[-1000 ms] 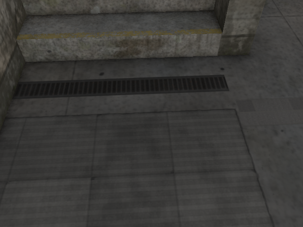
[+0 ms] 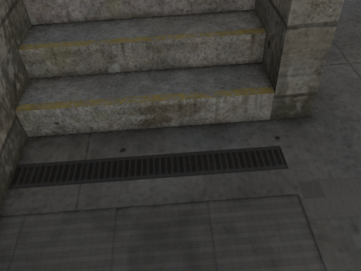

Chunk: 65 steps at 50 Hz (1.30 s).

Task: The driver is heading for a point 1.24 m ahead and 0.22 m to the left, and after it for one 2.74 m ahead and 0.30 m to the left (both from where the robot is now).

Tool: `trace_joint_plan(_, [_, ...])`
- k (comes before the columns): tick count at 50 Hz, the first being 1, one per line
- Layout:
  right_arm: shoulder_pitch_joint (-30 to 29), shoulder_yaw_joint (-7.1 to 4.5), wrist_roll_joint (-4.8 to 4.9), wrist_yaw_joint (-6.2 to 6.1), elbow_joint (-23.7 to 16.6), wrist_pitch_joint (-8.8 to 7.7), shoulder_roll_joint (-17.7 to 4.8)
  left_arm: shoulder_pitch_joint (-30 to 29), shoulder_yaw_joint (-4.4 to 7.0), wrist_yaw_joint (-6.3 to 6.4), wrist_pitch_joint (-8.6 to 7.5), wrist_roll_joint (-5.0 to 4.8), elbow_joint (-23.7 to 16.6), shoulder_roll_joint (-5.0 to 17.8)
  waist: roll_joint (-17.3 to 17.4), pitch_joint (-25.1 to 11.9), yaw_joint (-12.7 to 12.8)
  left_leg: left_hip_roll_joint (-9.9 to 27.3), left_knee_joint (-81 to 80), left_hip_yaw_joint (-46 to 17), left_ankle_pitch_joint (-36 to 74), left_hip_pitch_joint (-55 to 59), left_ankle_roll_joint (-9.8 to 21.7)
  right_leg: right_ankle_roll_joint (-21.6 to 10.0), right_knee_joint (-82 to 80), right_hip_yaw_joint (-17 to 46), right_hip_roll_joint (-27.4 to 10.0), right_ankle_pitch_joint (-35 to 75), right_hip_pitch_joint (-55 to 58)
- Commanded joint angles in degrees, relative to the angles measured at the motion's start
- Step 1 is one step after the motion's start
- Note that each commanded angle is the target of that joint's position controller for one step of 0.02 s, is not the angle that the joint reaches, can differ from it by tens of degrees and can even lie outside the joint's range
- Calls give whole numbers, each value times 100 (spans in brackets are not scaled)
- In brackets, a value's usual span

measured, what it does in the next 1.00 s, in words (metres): walks ahead: right foot, then left foot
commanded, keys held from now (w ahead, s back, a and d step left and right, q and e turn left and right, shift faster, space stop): w+shift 1.00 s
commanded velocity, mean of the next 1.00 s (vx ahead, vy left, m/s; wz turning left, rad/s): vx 0.94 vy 0.00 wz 0.00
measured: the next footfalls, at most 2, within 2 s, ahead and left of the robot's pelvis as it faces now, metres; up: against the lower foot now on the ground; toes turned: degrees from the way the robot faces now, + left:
right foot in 0.06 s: +0.07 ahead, -0.12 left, +0.00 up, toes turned -4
left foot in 0.56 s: +0.43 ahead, +0.15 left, +0.00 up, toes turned +5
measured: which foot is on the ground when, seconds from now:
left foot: down 0.00-0.04, up 0.06-0.54, down 0.56-1.00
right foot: up 0.00-0.04, down 0.06-0.56, up 0.58-1.00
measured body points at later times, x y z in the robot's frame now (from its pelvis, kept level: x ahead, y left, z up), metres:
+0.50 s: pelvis +0.21 +0.02 -0.01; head +0.24 +0.00 +0.44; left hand +0.11 +0.26 -0.14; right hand +0.44 -0.20 -0.11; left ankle +0.36 +0.15 -0.71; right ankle +0.03 -0.11 -0.75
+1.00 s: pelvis +0.63 +0.09 -0.03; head +0.67 +0.09 +0.41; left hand +0.89 +0.29 -0.12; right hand +0.51 -0.13 -0.17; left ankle +0.39 +0.14 -0.74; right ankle +0.86 +0.02 -0.72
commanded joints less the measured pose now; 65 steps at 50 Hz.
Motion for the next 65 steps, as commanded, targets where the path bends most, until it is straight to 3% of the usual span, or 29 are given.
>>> trace_joint_plan(1, [-1195, -176, 41, 9, -741, -16, -768, 1285, 42, 41, -9, -41, 107, 294, -84, 632, 813, 1200, -578, -940, -3245, -2133, 518, -89, -979, -665, 346, 116, 2081])
trace_joint_plan(2, [-1550, -95, -59, 2, -902, 7, -422, 2118, 65, 90, -90, -33, 409, 358, -746, 697, 1145, 750, 787, -533, -3214, -2825, 324, -198, -1536, -341, 283, -531, 2822])
trace_joint_plan(3, [-1786, 140, -90, 20, -1082, -12, 409, 2285, 66, 127, -185, 65, 414, 552, -2073, 869, 1096, 38, 3120, 22, -2614, -3739, 137, -332, -2263, 1680, -1083, -2118, 2794])
trace_joint_plan(4, [-1594, 193, -99, 67, -1263, -60, 539, 1442, 59, 191, -220, 78, 54, 864, -1545, 1118, 506, -100, 3943, -597, -1588, -4444, 146, -601, -3267, 3654, -1935, -3410, 2275])
trace_joint_plan(5, [-1309, 124, -115, 139, -1316, -111, 154, 839, 253, 247, -198, 29, -179, 1303, -1348, 928, 176, 245, 4261, -873, -952, -4464, 133, -959, -3646, 4413, -2257, -3955, 2001])
trace_joint_plan(7, [-1200, -33, -233, 208, -1156, -118, -382, 327, 229, 145, -340, -124, -354, 1038, -574, 656, -41, 473, 4248, -789, -132, -3792, -136, -746, -3366, 3077, -1514, -2552, 1725])
trace_joint_plan(10, [-1217, -25, -224, 294, -1098, 14, -179, 865, 160, 122, -488, -165, -139, 621, -701, 625, 69, 544, 4249, -355, 359, -3274, -336, -674, -3509, 1907, -947, -1368, 1660])
trace_joint_plan(18, [-2429, -8, -147, 331, -1429, 74, -114, 1718, 224, 139, -528, -94, 33, 590, -927, 1144, 541, 682, 2989, 12, 533, -3553, -405, -843, -3805, 1216, -984, -333, 2856])
trace_joint_plan(23, [-2909, 15, -129, 398, -1692, 24, -194, 1827, 251, 176, -509, -34, 182, 709, -1005, 1535, 632, 664, 1965, 243, 108, -2986, -62, -846, -3849, 753, -1201, 684, 3281])
trace_joint_plan(25, [-2727, 22, -166, 372, -1723, 17, -214, 1726, 264, 188, -445, -31, 265, 814, -1097, 1536, 458, 465, 1591, 458, -453, -2337, 197, -789, -3461, 434, -1218, 2150, 3300])
trace_joint_plan(27, [-1416, -79, -171, 245, -1409, -20, -383, 1496, 302, 185, -400, -24, 309, 1068, -1179, 825, -233, -108, 1548, 753, -831, -433, 463, -724, -1806, 67, -1172, 5363, 2960])
trace_joint_plan(28, [125, -193, -182, 151, -891, -76, -602, 1240, 310, 196, -374, -25, 255, 1141, -933, 46, -931, -197, 1477, 684, -754, 1394, 567, -613, -225, -182, -883, 5400, 2171])
trace_joint_plan(29, [1153, -351, -337, 52, -665, -155, -1185, 1302, 207, 160, -366, -123, 72, 779, 44, -808, -1251, 995, 1266, -863, -2587, 3396, 740, -529, 1980, -190, -394, 3315, 265])
trace_joint_plan(30, [1459, -438, -365, 65, -571, -203, -1736, 1448, 67, 74, -485, -233, -191, 106, 1726, -1401, -918, 2346, -110, -4037, -5042, 4143, 923, -457, 3673, 540, 626, -1243, -1387])
trace_joint_plan(31, [926, -356, -295, 98, -557, -210, -1351, 795, 168, 98, -545, -259, -273, 521, 1050, -726, -812, 2220, -679, -4561, -4560, 3450, 722, -668, 4212, 1205, 495, -679, -1949])
trace_joint_plan(33, [229, -189, -240, 122, -566, -271, -666, 312, 164, 61, -566, -190, -348, 575, -106, 334, -347, 1843, -488, -2806, -2704, 1995, 607, -694, 3840, 867, -165, 419, -1864])
trace_joint_plan(35, [43, -28, -154, 100, -463, -328, -230, 490, 91, -51, -403, 26, -311, 280, 210, 587, 87, 1406, -746, -1945, -2099, 1039, 491, -557, 3462, 771, -401, 687, -1353])
trace_joint_plan(37, [270, 37, -44, 70, -289, -409, -72, 197, 54, -148, -246, 39, -420, 174, 131, 976, 171, 1148, -1020, -1472, -1561, 776, 457, -431, 3348, 615, -488, 837, -1584])
trace_joint_plan(41, [876, 85, 4, 88, -103, -497, -120, -1120, -28, -193, -170, -7, -870, 289, -111, 1513, -49, 676, -1384, -509, 568, 772, 367, -263, 2162, -30, -336, 1643, -2155])
trace_joint_plan(45, [1409, 138, 76, -16, 89, -576, -328, -2149, -223, -239, -259, -73, -1280, 137, -113, 1726, -197, 867, -1818, -184, 3027, 854, 304, -379, -47, -538, 61, 2552, -998])
trace_joint_plan(48, [1466, 118, 46, -118, 159, -550, -739, -1943, -185, -125, -259, -93, -1249, 437, 175, 1273, 48, 1144, -1044, 16, 6269, 2135, 153, -636, -519, -713, 612, 2248, -482])
trace_joint_plan(50, [1234, 38, -126, -227, 178, -413, -991, -854, -28, 6, -253, -125, -971, 824, 423, 521, 669, 1290, 412, -46, 6957, 2526, 151, -765, -690, -500, 915, 1656, 652])
trace_joint_plan(52, [655, -17, -228, -256, 77, -286, -1026, 1433, 235, 203, -189, -64, -322, 1302, 455, -480, 1747, 1058, 3655, 93, 5815, 1617, 261, -1064, -880, -27, 525, 837, 2925])
trace_joint_plan(53, [583, 112, -270, -159, -111, -353, -306, 1909, 323, 270, -152, 34, -184, 1656, -804, -740, 1479, 222, 5966, 11, 284, 42, 395, -1094, -524, 1443, -743, -239, 3948])
trace_joint_plan(54, [1460, 194, 244, -22, -319, -469, 106, 1356, 345, 167, -181, 142, -207, 1578, -2120, -1193, 486, -466, 7360, -845, -2148, -2194, 304, -1899, -1884, 4885, -1742, -1307, 5023])
trace_joint_plan(55, [749, 164, 155, -69, -359, -479, -363, 672, 303, 67, -231, 42, -310, 1065, -771, -298, 509, 146, 6945, -924, -1302, -2620, 494, -1697, -2519, 4359, -1454, -1852, 4188])
trace_joint_plan(57, [177, 172, 42, -12, -455, -437, -278, 265, 163, 8, -341, 41, -151, 470, 212, 727, 123, 509, 6276, -857, -843, -2250, 449, -1480, -2827, 3032, -1114, -770, 2439])
trace_joint_plan(60, [237, 275, -142, 158, -484, -177, 96, 318, 59, 92, -545, -81, 82, 407, -44, 1143, -342, 834, 5686, -951, -710, -1757, 206, -997, -3288, 1687, -778, -27, 1093])
trace_joint_plan(65, [-1275, 353, -37, 240, -1050, -178, 20, 399, 31, -6, -807, -117, 70, 585, -272, 1476, -95, 612, 3461, -56, 1122, -1688, 166, -200, -3478, -440, 3, 3637, 771])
